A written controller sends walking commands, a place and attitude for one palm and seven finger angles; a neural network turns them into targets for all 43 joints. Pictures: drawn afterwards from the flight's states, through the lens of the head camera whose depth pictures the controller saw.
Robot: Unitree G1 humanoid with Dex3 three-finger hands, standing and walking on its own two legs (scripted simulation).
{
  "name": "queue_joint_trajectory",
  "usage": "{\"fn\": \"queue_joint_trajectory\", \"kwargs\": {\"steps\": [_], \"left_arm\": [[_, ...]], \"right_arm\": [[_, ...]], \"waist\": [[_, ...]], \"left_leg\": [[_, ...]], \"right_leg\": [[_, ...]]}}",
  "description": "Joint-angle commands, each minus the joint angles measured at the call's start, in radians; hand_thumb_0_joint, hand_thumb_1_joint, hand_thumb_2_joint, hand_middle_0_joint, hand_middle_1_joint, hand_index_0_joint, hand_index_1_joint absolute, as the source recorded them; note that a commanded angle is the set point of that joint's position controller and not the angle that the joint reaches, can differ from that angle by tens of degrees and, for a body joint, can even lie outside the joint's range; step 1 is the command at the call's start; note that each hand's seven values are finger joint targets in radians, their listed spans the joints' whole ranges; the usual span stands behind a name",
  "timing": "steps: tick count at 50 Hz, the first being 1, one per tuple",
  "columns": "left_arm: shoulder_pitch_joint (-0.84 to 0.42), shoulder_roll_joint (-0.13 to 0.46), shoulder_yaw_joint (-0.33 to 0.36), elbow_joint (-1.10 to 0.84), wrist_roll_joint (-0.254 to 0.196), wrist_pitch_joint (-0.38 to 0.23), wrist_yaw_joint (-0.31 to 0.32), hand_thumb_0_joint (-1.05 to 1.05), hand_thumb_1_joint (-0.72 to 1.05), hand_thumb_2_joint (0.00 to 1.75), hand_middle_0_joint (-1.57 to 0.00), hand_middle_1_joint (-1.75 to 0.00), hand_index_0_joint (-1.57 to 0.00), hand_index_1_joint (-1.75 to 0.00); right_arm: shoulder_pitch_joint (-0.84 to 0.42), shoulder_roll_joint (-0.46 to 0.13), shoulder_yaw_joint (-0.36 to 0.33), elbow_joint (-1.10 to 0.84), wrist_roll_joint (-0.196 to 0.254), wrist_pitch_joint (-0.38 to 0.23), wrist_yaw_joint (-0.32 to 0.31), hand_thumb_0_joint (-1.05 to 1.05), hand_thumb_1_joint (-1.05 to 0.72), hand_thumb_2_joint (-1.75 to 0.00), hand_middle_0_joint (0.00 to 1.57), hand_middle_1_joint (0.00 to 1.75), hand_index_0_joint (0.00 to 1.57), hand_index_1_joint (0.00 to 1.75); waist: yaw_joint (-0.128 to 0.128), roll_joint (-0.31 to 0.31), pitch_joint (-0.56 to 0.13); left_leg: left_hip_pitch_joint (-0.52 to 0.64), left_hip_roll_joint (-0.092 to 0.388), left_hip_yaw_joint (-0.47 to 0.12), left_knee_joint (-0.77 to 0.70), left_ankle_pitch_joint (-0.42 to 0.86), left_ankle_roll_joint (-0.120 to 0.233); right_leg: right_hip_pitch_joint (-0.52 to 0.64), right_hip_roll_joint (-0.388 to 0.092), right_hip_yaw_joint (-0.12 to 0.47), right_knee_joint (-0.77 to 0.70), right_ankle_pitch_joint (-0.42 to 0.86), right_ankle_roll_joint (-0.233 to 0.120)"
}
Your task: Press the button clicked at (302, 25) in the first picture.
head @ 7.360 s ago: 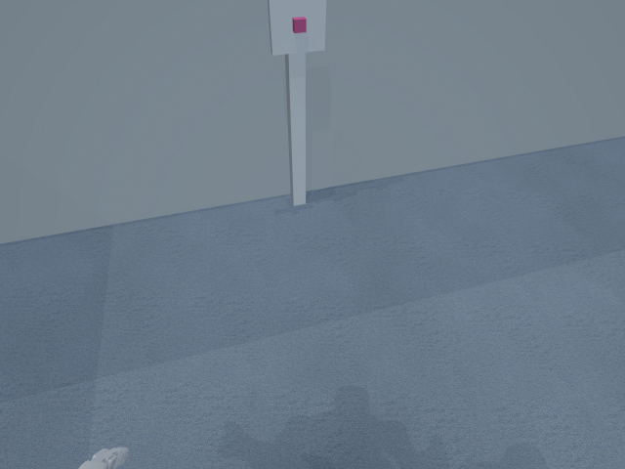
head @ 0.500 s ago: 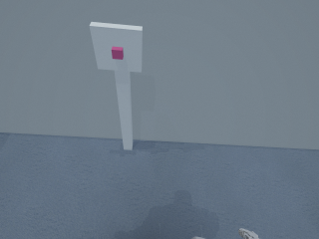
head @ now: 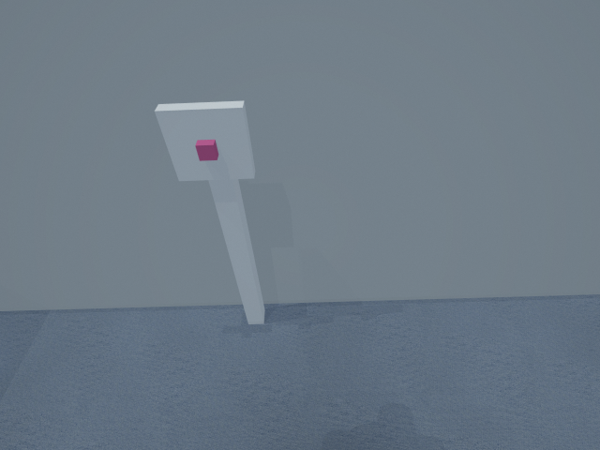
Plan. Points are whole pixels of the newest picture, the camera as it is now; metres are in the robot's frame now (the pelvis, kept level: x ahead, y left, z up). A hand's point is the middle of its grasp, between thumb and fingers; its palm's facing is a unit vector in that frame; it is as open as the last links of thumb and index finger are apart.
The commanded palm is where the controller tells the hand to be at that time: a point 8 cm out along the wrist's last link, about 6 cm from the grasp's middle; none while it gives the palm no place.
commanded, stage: take the last steps up to it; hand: left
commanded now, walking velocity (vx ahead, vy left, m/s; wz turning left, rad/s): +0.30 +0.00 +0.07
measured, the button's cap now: (207, 149) +0.70 +0.22 +0.04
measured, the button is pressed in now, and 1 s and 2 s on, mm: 0 0 0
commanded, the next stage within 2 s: come to a stop and stand still in 0.44 s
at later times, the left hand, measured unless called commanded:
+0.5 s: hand out of the picture +0.02 +0.18 -0.18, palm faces +0.18 -0.98 -0.12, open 7.4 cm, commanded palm none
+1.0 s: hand (190, 376) +0.29 +0.22 -0.16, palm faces +0.02 -0.96 -0.27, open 7.4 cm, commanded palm none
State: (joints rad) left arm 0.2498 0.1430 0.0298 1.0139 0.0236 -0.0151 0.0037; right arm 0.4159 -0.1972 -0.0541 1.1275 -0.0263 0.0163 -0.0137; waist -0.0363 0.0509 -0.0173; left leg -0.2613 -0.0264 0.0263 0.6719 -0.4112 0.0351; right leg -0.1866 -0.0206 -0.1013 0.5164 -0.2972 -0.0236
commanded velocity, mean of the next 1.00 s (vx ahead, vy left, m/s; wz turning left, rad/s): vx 0.02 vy -0.02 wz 0.01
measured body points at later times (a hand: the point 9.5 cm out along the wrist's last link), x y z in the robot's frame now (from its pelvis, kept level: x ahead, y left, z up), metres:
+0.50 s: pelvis +0.16 +0.06 -0.02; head +0.19 +0.07 +0.43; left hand +0.01 +0.23 -0.17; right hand +0.28 -0.16 -0.16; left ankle +0.23 +0.14 -0.74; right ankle +0.00 -0.09 -0.69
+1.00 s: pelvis +0.21 +0.02 -0.01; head +0.24 +0.00 +0.44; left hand +0.29 +0.27 -0.14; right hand +0.23 -0.21 -0.17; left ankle +0.23 +0.14 -0.73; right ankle +0.22 -0.09 -0.74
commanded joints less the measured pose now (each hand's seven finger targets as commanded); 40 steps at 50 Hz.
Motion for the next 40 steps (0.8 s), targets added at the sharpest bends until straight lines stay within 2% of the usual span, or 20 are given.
{"fn": "queue_joint_trajectory", "kwargs": {"steps": [1, 3, 6, 13, 17, 18, 19, 20, 21, 22, 23, 24, 25, 26, 27, 28, 30, 32, 35, 40], "left_arm": [[0.148, 0.158, 0.041, 0.018, -0.007, -0.031, 0.023, 0.00, 0.90, 0.90, -0.20, -0.30, -0.20, -0.30], [0.143, 0.104, 0.027, 0.024, -0.007, -0.045, 0.023, 0.00, 0.90, 0.90, -0.20, -0.30, -0.20, -0.30], [0.188, 0.089, 0.015, 0.050, -0.011, -0.061, 0.020, 0.00, 0.90, 0.90, -0.20, -0.30, -0.20, -0.30], [0.292, 0.084, 0.005, 0.117, 0.000, -0.076, 0.029, 0.00, 0.90, 0.90, -0.20, -0.30, -0.20, -0.30], [0.314, 0.102, 0.009, 0.141, 0.006, -0.065, 0.036, 0.00, 0.90, 0.90, -0.20, -0.30, -0.20, -0.30], [0.313, 0.107, 0.012, 0.141, 0.006, -0.062, 0.037, 0.00, 0.90, 0.90, -0.20, -0.30, -0.20, -0.30], [0.299, 0.115, 0.015, 0.141, 0.005, -0.061, 0.038, 0.00, 0.90, 0.90, -0.20, -0.30, -0.20, -0.30], [0.282, 0.121, 0.018, 0.140, 0.001, -0.060, 0.039, 0.00, 0.90, 0.90, -0.20, -0.30, -0.20, -0.30], [0.292, 0.106, 0.017, 0.138, -0.006, -0.058, 0.039, 0.00, 0.90, 0.90, -0.20, -0.30, -0.20, -0.30], [0.355, 0.063, 0.009, 0.131, -0.017, -0.053, 0.033, 0.00, 0.90, 0.90, -0.20, -0.30, -0.20, -0.30], [0.349, 0.031, -0.001, 0.109, -0.022, -0.052, 0.030, 0.00, 0.90, 0.90, -0.20, -0.30, -0.20, -0.30], [0.296, 0.053, 0.010, 0.091, -0.015, -0.044, 0.034, 0.00, 0.90, 0.90, -0.20, -0.30, -0.20, -0.30], [0.243, 0.033, 0.007, 0.092, -0.012, -0.038, 0.034, 0.00, 0.90, 0.90, -0.20, -0.30, -0.20, -0.30], [0.205, 0.032, 0.014, 0.092, -0.008, -0.036, 0.025, 0.00, 0.90, 0.90, -0.20, -0.30, -0.20, -0.30], [0.183, 0.028, 0.015, 0.093, -0.007, -0.030, 0.015, 0.00, 0.90, 0.90, -0.20, -0.30, -0.20, -0.30], [0.195, 0.008, 0.013, 0.100, -0.004, -0.017, 0.015, 0.00, 0.90, 0.90, -0.20, -0.30, -0.20, -0.30], [0.250, -0.011, 0.011, 0.112, -0.009, 0.012, 0.023, 0.00, 0.90, 0.90, -0.20, -0.30, -0.20, -0.30], [0.248, 0.017, 0.026, 0.088, -0.004, 0.041, 0.028, 0.00, 0.90, 0.90, -0.20, -0.30, -0.20, -0.30], [0.190, 0.061, 0.043, 0.039, 0.001, 0.070, 0.027, 0.00, 0.90, 0.90, -0.20, -0.30, -0.20, -0.30], [0.065, 0.091, 0.047, -0.044, -0.001, 0.080, 0.027, 0.00, 0.90, 0.90, -0.20, -0.30, -0.20, -0.30]], "right_arm": [[-0.137, -0.074, -0.022, -0.114, -0.005, -0.028, 0.020, 0.00, -0.90, -0.90, 0.20, 0.30, 0.20, 0.30], [-0.091, -0.035, -0.021, -0.079, -0.007, -0.024, 0.027, 0.00, -0.90, -0.90, 0.20, 0.30, 0.20, 0.30], [-0.084, -0.011, -0.020, -0.074, -0.003, -0.021, 0.030, 0.00, -0.90, -0.90, 0.20, 0.30, 0.20, 0.30], [-0.243, 0.003, -0.011, -0.135, 0.006, -0.027, 0.039, 0.00, -0.90, -0.90, 0.20, 0.30, 0.20, 0.30], [-0.319, 0.023, 0.002, -0.156, 0.010, -0.043, 0.044, 0.00, -0.90, -0.90, 0.20, 0.30, 0.20, 0.30], [-0.309, 0.020, 0.002, -0.155, 0.011, -0.048, 0.041, 0.00, -0.90, -0.90, 0.20, 0.30, 0.20, 0.30], [-0.260, 0.007, 0.000, -0.141, 0.010, -0.054, 0.034, 0.00, -0.90, -0.90, 0.20, 0.30, 0.20, 0.30], [-0.148, -0.011, -0.005, -0.105, 0.006, -0.060, 0.024, 0.00, -0.90, -0.90, 0.20, 0.30, 0.20, 0.30], [-0.013, -0.060, -0.014, -0.066, 0.000, -0.067, 0.015, 0.00, -0.90, -0.90, 0.20, 0.30, 0.20, 0.30], [0.087, -0.173, -0.037, -0.047, -0.008, -0.074, 0.004, 0.00, -0.90, -0.90, 0.20, 0.30, 0.20, 0.30], [0.152, -0.227, -0.044, -0.030, 0.006, -0.069, -0.005, 0.00, -0.90, -0.90, 0.20, 0.30, 0.20, 0.30], [0.093, -0.213, -0.038, -0.042, 0.015, -0.059, -0.005, 0.00, -0.90, -0.90, 0.20, 0.30, 0.20, 0.30], [0.013, -0.165, -0.030, -0.056, 0.013, -0.066, -0.011, 0.00, -0.90, -0.90, 0.20, 0.30, 0.20, 0.30], [-0.056, -0.117, -0.018, -0.075, 0.011, -0.071, -0.013, 0.00, -0.90, -0.90, 0.20, 0.30, 0.20, 0.30], [-0.105, -0.074, -0.002, -0.086, 0.013, -0.077, -0.014, 0.00, -0.90, -0.90, 0.20, 0.30, 0.20, 0.30], [-0.120, -0.050, 0.011, -0.088, 0.009, -0.081, -0.015, 0.00, -0.90, -0.90, 0.20, 0.30, 0.20, 0.30], [-0.160, -0.035, 0.021, -0.096, 0.012, -0.082, -0.025, 0.00, -0.90, -0.90, 0.20, 0.30, 0.20, 0.30], [-0.160, -0.051, 0.007, -0.107, 0.013, -0.071, -0.036, 0.00, -0.90, -0.90, 0.20, 0.30, 0.20, 0.30], [-0.185, -0.082, -0.002, -0.121, 0.013, -0.047, -0.042, 0.00, -0.90, -0.90, 0.20, 0.30, 0.20, 0.30], [-0.207, -0.095, -0.017, -0.138, 0.003, -0.027, -0.037, 0.00, -0.90, -0.90, 0.20, 0.30, 0.20, 0.30]], "waist": [[0.068, -0.223, 0.225], [0.039, -0.118, 0.209], [0.035, -0.124, 0.174], [0.063, -0.177, 0.186], [0.078, -0.216, 0.180], [0.073, -0.208, 0.165], [0.045, -0.205, 0.131], [-0.007, -0.181, 0.061], [-0.056, -0.115, -0.048], [-0.068, 0.109, -0.189], [-0.074, 0.228, -0.248], [-0.053, 0.117, -0.179], [-0.037, 0.112, -0.101], [-0.018, 0.063, -0.006], [0.009, 0.001, 0.075], [0.029, -0.008, 0.100], [0.070, -0.015, 0.071], [0.072, -0.006, 0.046], [0.070, 0.033, 0.049], [0.053, 0.118, 0.075]], "left_leg": [[-0.429, 0.097, -0.039, 0.343, 0.041, -0.018], [-0.401, 0.114, -0.027, 0.381, 0.137, -0.036], [-0.404, 0.120, -0.004, 0.389, 0.223, -0.060], [-0.426, 0.136, 0.047, 0.211, 0.250, -0.062], [-0.293, 0.104, 0.094, 0.034, 0.204, -0.033], [-0.241, 0.089, 0.102, -0.001, 0.191, -0.022], [-0.151, 0.065, 0.116, -0.047, 0.193, -0.011], [-0.009, 0.035, 0.130, -0.129, 0.257, -0.004], [0.211, 0.068, 0.094, -0.191, 0.368, 0.004], [0.487, 0.293, -0.159, -0.152, 0.572, 0.084], [0.553, 0.480, -0.395, -0.245, 0.763, 0.182], [0.425, 0.492, -0.342, -0.302, 0.640, 0.203], [0.314, 0.443, -0.301, -0.351, 0.543, 0.167], [0.202, 0.411, -0.245, -0.373, 0.510, 0.146], [0.084, 0.379, -0.184, -0.408, 0.503, 0.129], [0.004, 0.351, -0.129, -0.423, 0.618, 0.104], [-0.041, 0.327, -0.046, -0.409, 0.824, 0.083], [-0.007, 0.345, -0.033, -0.383, 0.918, 0.092], [0.020, 0.367, -0.032, -0.365, 0.869, 0.130], [0.027, 0.340, -0.023, -0.325, 0.812, 0.138]], "right_leg": [[0.032, -0.357, 0.465, -0.470, -0.419, -0.110], [0.047, -0.288, 0.292, -0.427, -0.177, -0.083], [0.090, -0.239, 0.159, -0.398, 0.078, -0.070], [0.162, -0.248, 0.100, -0.335, 0.435, -0.102], [0.167, -0.252, 0.077, -0.265, 0.581, -0.094], [0.168, -0.251, 0.071, -0.223, 0.642, -0.091], [0.165, -0.244, 0.055, -0.147, 0.728, -0.083], [0.158, -0.211, 0.019, -0.007, 0.779, -0.058], [0.085, -0.177, -0.001, 0.182, 0.657, -0.029], [-0.154, -0.063, -0.050, 0.421, 0.215, 0.013], [-0.298, 0.016, -0.003, 0.673, -0.316, 0.021], [-0.307, -0.026, 0.065, 0.753, -0.318, -0.007], [-0.342, -0.057, 0.083, 0.774, -0.232, 0.000], [-0.358, -0.085, 0.090, 0.769, -0.157, 0.007], [-0.318, -0.107, 0.083, 0.732, -0.109, 0.015], [-0.267, -0.113, 0.092, 0.673, -0.077, 0.029], [-0.176, -0.104, 0.101, 0.571, -0.029, 0.055], [-0.199, -0.081, 0.099, 0.571, -0.006, 0.065], [-0.266, -0.064, 0.113, 0.598, -0.022, 0.072], [-0.284, -0.046, 0.120, 0.524, -0.044, 0.068]]}}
